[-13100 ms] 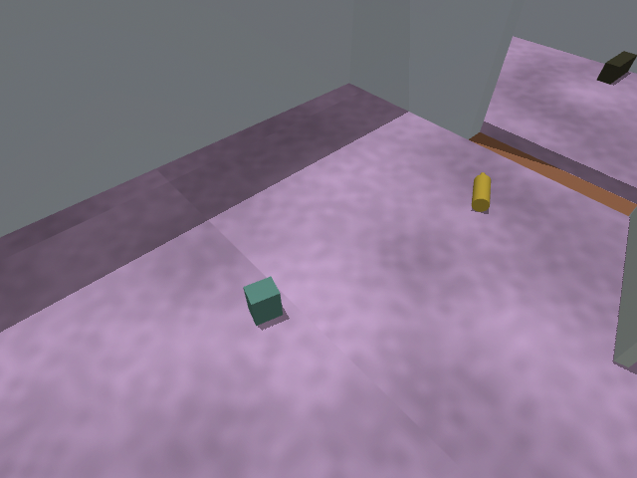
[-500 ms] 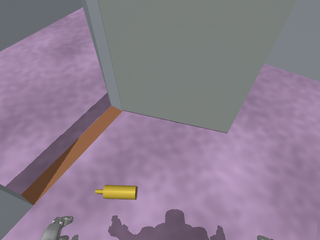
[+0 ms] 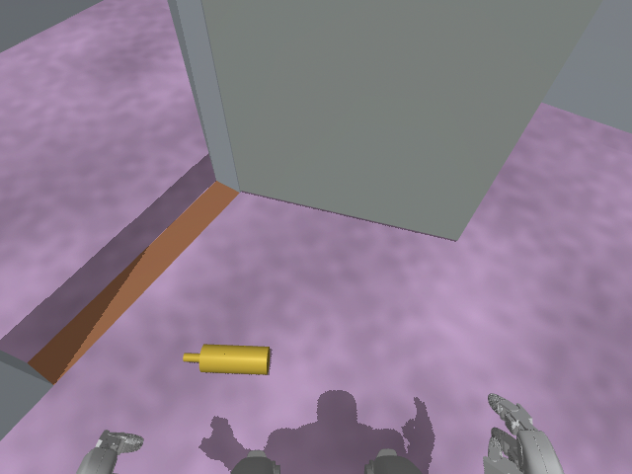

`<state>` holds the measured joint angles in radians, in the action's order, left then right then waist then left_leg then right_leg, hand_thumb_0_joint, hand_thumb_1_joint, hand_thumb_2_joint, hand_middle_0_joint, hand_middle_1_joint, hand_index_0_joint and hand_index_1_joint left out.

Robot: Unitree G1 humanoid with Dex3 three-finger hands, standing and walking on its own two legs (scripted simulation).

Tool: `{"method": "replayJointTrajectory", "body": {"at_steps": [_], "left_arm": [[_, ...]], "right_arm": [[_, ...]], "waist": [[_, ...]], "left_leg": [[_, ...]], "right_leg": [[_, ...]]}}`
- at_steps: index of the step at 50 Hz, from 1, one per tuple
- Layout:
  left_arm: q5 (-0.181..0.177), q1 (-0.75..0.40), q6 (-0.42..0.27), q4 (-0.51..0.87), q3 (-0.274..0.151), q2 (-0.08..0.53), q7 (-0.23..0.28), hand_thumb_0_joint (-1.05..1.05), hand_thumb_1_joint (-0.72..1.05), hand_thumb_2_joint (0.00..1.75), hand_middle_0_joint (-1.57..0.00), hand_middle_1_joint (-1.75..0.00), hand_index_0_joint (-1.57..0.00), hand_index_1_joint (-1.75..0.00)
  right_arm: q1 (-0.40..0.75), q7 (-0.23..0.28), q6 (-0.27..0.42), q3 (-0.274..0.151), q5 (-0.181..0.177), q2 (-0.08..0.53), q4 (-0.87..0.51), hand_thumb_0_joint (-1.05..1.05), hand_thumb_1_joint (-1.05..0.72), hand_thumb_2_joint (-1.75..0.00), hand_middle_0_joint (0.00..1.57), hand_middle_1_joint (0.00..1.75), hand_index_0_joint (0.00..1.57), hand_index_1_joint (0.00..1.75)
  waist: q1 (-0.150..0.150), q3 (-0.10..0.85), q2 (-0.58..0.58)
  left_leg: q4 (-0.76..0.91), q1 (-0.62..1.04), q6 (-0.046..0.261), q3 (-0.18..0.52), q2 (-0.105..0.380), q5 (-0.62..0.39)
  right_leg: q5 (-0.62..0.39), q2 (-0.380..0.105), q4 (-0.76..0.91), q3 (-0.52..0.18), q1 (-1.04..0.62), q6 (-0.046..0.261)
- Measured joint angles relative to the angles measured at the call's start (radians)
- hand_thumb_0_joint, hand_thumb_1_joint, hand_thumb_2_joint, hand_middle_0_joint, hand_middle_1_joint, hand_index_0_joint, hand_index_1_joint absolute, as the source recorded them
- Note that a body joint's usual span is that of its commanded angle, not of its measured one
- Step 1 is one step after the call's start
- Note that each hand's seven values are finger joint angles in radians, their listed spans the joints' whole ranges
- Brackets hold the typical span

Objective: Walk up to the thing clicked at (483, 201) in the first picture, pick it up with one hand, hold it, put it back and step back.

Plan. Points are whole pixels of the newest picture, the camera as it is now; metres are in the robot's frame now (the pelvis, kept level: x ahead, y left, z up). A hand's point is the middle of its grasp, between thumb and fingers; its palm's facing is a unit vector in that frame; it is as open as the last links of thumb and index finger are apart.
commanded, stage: rise first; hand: left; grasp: from above
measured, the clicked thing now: (226, 358) +0.47 +0.25 -0.66
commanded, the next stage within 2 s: none
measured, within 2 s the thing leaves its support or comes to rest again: neither
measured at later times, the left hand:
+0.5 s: hand (167, 431) +0.24 +0.27 -0.31, palm faces -0.43 -0.54 -0.72, open 14.1 cm
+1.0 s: hand (190, 382) +0.35 +0.29 -0.44, palm faces -0.49 -0.13 -0.86, open 13.9 cm
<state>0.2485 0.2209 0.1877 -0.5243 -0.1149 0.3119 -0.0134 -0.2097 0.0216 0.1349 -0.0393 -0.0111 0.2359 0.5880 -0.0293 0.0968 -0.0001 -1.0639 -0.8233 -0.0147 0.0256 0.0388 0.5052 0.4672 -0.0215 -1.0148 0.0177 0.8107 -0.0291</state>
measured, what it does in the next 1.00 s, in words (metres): lowers itself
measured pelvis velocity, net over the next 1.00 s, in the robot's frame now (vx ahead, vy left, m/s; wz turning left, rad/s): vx -0.09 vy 0.00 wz -0.07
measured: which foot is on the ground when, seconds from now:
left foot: down 0.00-1.00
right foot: down 0.00-1.00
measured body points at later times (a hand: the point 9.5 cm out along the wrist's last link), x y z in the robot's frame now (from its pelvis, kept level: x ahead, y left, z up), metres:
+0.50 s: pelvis -0.04 -0.01 -0.16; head +0.14 +0.00 +0.25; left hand +0.26 +0.30 -0.26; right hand +0.15 -0.28 -0.27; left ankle +0.00 +0.12 -0.67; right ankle +0.01 -0.14 -0.67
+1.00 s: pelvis -0.09 +0.00 -0.31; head +0.13 +0.04 +0.08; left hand +0.38 +0.29 -0.39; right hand -0.04 -0.29 -0.42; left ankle +0.00 +0.12 -0.67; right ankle +0.01 -0.14 -0.67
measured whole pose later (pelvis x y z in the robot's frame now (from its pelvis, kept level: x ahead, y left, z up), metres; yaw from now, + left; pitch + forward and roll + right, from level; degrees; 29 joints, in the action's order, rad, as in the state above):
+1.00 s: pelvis -0.09 +0.00 -0.31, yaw -4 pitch +34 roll -6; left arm 1.11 -0.77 -0.32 -1.21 -0.14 0.73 0.18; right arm -0.19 -0.09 0.05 -0.02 0.07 0.28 0.73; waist -0.16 0.10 0.00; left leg -2.20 -2.12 -0.02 0.12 0.01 0.68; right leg 0.63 -0.01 -2.12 0.04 2.09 -0.04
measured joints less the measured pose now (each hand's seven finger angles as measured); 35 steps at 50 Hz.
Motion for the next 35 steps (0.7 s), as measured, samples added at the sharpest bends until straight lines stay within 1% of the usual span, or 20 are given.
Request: {"method": "replayJointTrajectory", "body": {"at_steps": [4, 6, 8, 11, 15, 19, 23, 30, 35], "left_arm": [[0.011, 0.032, 0.029, 0.070, 0.006, 0.005, 0.003, -0.01, -0.55, 1.00, -0.07, -1.07, -0.07, -1.07], [0.026, 0.031, 0.032, 0.080, 0.011, 0.011, 0.004, -0.01, -0.56, 0.99, -0.07, -1.07, -0.08, -1.07], [0.050, 0.014, 0.022, 0.066, 0.013, 0.021, 0.007, -0.01, -0.56, 0.99, -0.08, -1.07, -0.08, -1.07], [0.099, -0.039, -0.014, 0.016, 0.011, 0.041, 0.013, -0.01, -0.56, 0.98, -0.08, -1.07, -0.08, -1.07], [0.182, -0.127, -0.093, -0.045, 0.008, 0.072, 0.024, -0.01, -0.56, 0.97, -0.08, -1.08, -0.08, -1.08], [0.273, -0.234, -0.169, -0.100, -0.001, 0.101, 0.043, -0.01, -0.55, 0.98, -0.08, -1.09, -0.08, -1.09], [0.356, -0.342, -0.224, -0.139, -0.009, 0.134, 0.063, -0.01, -0.55, 0.98, -0.08, -1.10, -0.09, -1.10], [0.495, -0.569, -0.301, -0.277, -0.009, 0.200, 0.081, -0.01, -0.55, 0.99, -0.08, -1.10, -0.09, -1.10], [0.594, -0.729, -0.366, -0.408, -0.008, 0.259, 0.093, -0.01, -0.55, 1.00, -0.08, -1.09, -0.09, -1.09]], "right_arm": [[0.007, 0.000, 0.013, 0.007, 0.002, -0.003, -0.026, 0.01, -0.91, -0.90, 0.21, 0.30, 0.20, 0.30], [0.011, 0.000, 0.024, 0.012, 0.004, -0.002, -0.036, 0.01, -0.91, -0.90, 0.21, 0.30, 0.20, 0.30], [0.016, 0.000, 0.036, 0.016, 0.005, 0.000, -0.045, 0.01, -0.92, -0.90, 0.21, 0.30, 0.20, 0.30], [0.029, -0.007, 0.059, 0.019, 0.009, 0.008, -0.052, 0.01, -0.92, -0.90, 0.21, 0.30, 0.20, 0.30], [0.052, -0.023, 0.083, 0.015, 0.009, 0.026, -0.039, 0.01, -0.91, -0.90, 0.21, 0.30, 0.20, 0.30], [0.081, -0.037, 0.086, 0.005, 0.008, 0.043, -0.010, 0.01, -0.91, -0.90, 0.21, 0.30, 0.20, 0.30], [0.107, -0.048, 0.072, -0.008, 0.006, 0.055, 0.024, 0.01, -0.91, -0.90, 0.21, 0.30, 0.20, 0.30], [0.119, -0.065, 0.034, -0.021, 0.017, 0.057, 0.077, 0.01, -0.92, -0.91, 0.21, 0.30, 0.20, 0.30], [0.098, -0.076, 0.006, -0.014, 0.030, 0.049, 0.105, 0.01, -0.92, -0.91, 0.21, 0.30, 0.20, 0.30]], "waist": [[-0.001, 0.011, -0.002], [-0.003, 0.017, -0.004], [-0.006, 0.025, -0.005], [-0.010, 0.041, -0.004], [-0.014, 0.070, 0.002], [-0.017, 0.090, 0.005], [-0.017, 0.093, 0.000], [-0.015, 0.073, -0.011], [-0.031, 0.054, -0.013]], "left_leg": [[-0.054, -0.060, -0.001, 0.008, 0.000, 0.020], [-0.083, -0.095, -0.001, 0.012, 0.000, 0.030], [-0.121, -0.141, -0.001, 0.015, -0.001, 0.042], [-0.200, -0.237, -0.003, 0.017, -0.005, 0.066], [-0.338, -0.398, -0.006, 0.017, -0.010, 0.108], [-0.488, -0.568, -0.010, 0.020, -0.013, 0.150], [-0.622, -0.723, -0.015, 0.026, -0.015, 0.177], [-0.808, -0.950, -0.022, 0.042, -0.016, 0.189], [-0.916, -1.074, -0.025, 0.058, -0.018, 0.185]], "right_leg": [[0.019, 0.001, -0.049, 0.005, 0.056, 0.000], [0.029, 0.000, -0.078, 0.008, 0.089, 0.001], [0.042, -0.001, -0.117, 0.009, 0.135, 0.001], [0.070, -0.004, -0.201, 0.008, 0.233, 0.002], [0.117, -0.008, -0.350, 0.000, 0.401, 0.001], [0.162, -0.010, -0.507, -0.006, 0.575, 0.003], [0.189, -0.008, -0.643, -0.008, 0.732, 0.008], [0.198, -0.003, -0.827, -0.006, 0.960, 0.013], [0.188, 0.002, -0.925, 0.002, 1.081, 0.014]]}}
